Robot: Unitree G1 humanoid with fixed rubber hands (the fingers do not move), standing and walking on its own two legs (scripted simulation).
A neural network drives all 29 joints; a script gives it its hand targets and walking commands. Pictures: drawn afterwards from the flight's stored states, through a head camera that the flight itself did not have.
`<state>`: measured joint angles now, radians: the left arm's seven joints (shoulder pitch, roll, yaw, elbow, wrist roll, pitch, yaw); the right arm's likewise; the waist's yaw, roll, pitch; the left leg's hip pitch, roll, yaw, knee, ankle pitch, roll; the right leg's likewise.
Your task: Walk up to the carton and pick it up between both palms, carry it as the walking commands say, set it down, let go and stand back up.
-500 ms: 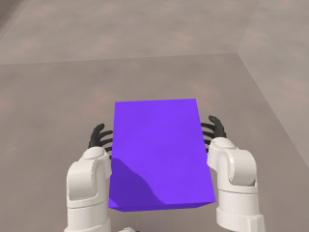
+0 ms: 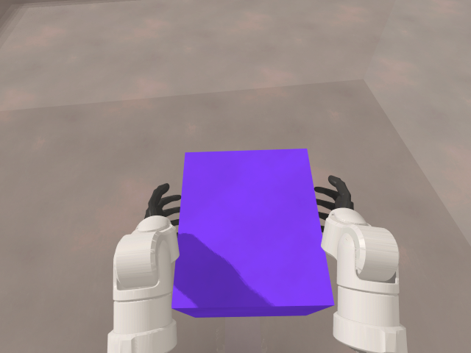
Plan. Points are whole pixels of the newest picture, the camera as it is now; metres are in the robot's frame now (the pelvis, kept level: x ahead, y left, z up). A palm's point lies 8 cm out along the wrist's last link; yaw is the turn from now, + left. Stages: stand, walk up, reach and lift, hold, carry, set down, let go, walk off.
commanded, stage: carry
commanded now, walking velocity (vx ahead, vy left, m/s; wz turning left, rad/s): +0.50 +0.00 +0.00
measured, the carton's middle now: (248, 237) +0.32 -0.01 -0.01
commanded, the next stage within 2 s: none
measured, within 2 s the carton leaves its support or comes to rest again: neither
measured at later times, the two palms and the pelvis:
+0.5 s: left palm (196, 94) +0.63 +0.09 +0.06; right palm (323, 89) +0.63 -0.19 +0.06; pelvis +0.33 -0.04 +0.00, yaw +0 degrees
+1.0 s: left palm (216, 24) +0.94 +0.05 +0.06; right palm (316, 26) +0.92 -0.23 +0.06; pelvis +0.61 -0.06 +0.00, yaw -1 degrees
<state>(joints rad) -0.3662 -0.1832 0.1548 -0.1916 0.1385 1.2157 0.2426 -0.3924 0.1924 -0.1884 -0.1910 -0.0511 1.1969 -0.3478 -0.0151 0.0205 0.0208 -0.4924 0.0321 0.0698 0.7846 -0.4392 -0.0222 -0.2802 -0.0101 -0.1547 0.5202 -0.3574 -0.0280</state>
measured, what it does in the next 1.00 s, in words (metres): walks ahead: left foot, then right foot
